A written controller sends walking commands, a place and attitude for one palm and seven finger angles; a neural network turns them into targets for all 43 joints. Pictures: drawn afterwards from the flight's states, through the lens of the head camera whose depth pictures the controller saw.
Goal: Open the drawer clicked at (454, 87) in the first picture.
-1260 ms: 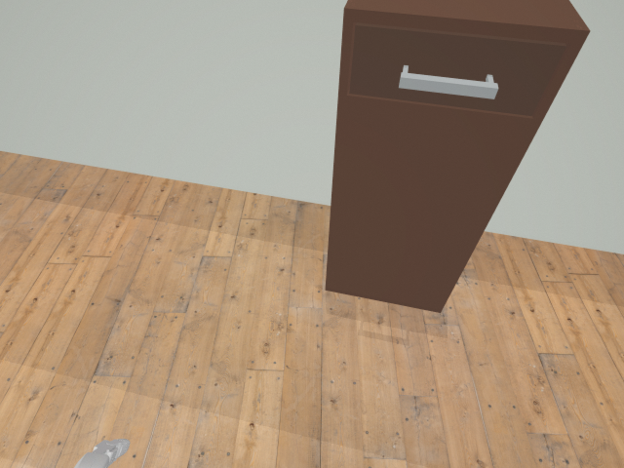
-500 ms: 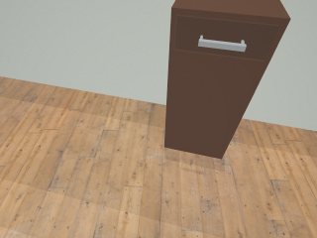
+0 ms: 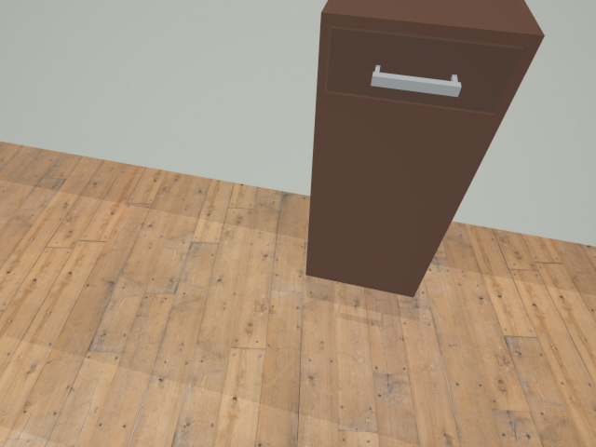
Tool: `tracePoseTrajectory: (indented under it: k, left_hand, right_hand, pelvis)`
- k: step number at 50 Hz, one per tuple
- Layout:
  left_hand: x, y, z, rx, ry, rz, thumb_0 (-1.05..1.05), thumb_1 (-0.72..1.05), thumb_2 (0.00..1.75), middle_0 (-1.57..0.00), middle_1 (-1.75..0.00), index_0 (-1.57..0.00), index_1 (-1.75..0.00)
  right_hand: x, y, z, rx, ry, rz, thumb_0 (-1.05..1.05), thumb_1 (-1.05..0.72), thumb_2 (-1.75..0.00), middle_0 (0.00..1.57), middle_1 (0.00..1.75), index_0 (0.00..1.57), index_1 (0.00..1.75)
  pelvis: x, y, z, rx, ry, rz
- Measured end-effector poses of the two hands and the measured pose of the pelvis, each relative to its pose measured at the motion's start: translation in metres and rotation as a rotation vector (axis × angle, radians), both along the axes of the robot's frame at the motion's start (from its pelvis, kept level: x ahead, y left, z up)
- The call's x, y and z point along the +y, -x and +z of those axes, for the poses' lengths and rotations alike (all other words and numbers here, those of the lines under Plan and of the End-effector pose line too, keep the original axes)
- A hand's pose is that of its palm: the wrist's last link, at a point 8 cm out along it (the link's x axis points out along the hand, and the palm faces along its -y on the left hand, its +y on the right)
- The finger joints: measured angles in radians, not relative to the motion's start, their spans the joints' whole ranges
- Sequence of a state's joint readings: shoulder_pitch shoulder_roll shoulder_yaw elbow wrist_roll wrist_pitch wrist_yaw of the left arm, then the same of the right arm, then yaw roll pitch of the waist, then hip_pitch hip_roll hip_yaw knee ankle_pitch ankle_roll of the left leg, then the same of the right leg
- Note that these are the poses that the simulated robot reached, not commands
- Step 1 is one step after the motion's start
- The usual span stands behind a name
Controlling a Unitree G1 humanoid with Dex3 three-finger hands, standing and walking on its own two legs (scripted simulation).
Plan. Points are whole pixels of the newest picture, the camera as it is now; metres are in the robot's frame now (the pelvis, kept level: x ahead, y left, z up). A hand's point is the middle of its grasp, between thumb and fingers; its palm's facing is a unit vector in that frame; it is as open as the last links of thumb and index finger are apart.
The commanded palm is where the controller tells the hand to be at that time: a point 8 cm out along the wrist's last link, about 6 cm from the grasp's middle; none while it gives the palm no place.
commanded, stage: look at it before walking up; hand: left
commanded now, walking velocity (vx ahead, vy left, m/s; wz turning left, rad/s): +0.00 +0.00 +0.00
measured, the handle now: (415, 79) +0.81 -0.20 +0.11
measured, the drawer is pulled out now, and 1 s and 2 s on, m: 0.00 0.00 0.00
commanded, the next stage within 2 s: turn to face it in 0.28 s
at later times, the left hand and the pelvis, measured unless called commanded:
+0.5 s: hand out of the picture +0.07 +0.25 -0.16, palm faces -0.03 -0.94 -0.33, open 7.4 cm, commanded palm none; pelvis +0.01 +0.00 +0.00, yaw +0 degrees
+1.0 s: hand out of the picture +0.04 +0.19 -0.18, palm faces -0.12 -0.97 -0.21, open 7.4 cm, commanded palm none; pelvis -0.02 +0.01 -0.01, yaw -6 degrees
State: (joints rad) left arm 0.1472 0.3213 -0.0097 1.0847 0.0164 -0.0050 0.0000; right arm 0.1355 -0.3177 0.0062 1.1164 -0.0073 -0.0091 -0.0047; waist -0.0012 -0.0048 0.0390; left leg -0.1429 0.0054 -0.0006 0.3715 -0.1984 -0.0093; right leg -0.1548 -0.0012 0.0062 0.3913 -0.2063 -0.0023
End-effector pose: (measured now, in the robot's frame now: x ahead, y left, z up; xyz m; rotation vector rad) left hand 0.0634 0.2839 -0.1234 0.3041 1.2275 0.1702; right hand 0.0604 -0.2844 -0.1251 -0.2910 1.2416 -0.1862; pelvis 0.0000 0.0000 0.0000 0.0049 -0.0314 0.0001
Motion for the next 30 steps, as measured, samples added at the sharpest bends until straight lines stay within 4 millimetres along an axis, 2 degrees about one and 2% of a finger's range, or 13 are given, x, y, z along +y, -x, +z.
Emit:
tracePoseTrajectory:
  k: [21,30]
  left_hand:
    - [0.006,-0.004,0.003,0.001,-0.011,0.007,0.01,0.91,0.9,-0.2,-0.3,-0.2,-0.3]
    - [0.004,-0.006,0.001,0.006,-0.012,-0.003,0.01,0.91,0.9,-0.2,-0.3,-0.2,-0.3]
  right_hand:
    - [0.004,-0.019,0.002,-0.029,-0.001,0.012,0.01,-0.9,-0.9,0.2,0.3,0.21,0.3]
    - [0.004,-0.017,0.001,-0.049,0.001,-0.013,0.01,-0.9,-0.9,0.2,0.3,0.21,0.3]
  pelvis:
    - [0.003,-0.007,0.001,-0.002,0.0,0.0]
    - [0.003,-0.005,0.0,-0.004,0.0,-0.029]
